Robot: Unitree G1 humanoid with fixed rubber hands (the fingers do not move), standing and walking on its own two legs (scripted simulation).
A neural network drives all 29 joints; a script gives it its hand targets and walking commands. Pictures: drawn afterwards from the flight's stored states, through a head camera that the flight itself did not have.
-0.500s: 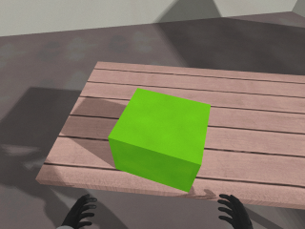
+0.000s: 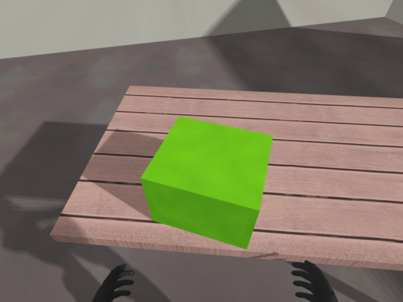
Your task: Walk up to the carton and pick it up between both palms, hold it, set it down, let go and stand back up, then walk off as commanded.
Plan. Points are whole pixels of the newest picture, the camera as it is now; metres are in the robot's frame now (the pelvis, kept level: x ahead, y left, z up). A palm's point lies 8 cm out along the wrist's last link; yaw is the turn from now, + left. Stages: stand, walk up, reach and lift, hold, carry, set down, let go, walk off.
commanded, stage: let go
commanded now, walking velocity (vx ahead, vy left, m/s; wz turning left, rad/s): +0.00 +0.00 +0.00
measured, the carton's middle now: (211, 179) +0.40 +0.02 +0.00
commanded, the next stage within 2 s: stand in 0.08 s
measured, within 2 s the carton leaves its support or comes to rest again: neither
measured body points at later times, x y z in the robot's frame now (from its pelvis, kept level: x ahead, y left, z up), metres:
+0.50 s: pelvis +0.06 -0.01 +0.00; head +0.08 -0.02 +0.45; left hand +0.18 +0.29 -0.09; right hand +0.18 -0.31 -0.11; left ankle +0.00 +0.14 -0.74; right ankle +0.03 -0.13 -0.74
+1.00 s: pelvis +0.02 -0.01 +0.00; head +0.02 -0.02 +0.45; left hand +0.12 +0.30 -0.10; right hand +0.14 -0.31 -0.11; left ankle +0.00 +0.14 -0.74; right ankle +0.03 -0.13 -0.74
